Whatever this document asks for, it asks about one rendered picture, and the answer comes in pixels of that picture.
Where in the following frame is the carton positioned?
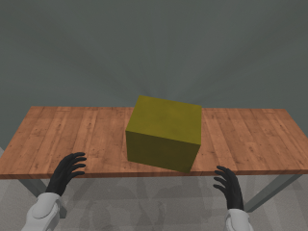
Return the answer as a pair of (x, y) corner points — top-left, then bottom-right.
(125, 95), (202, 173)

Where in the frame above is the table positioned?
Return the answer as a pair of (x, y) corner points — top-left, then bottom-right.
(0, 106), (308, 218)

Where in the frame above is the robot right forearm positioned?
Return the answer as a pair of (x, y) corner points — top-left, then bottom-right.
(222, 209), (254, 231)

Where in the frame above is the robot left forearm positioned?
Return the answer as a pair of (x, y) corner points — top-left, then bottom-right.
(21, 192), (63, 231)

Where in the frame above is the robot right hand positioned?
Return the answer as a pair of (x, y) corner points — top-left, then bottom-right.
(213, 166), (244, 211)

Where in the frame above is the robot left hand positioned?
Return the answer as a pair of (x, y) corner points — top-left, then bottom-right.
(45, 152), (87, 196)

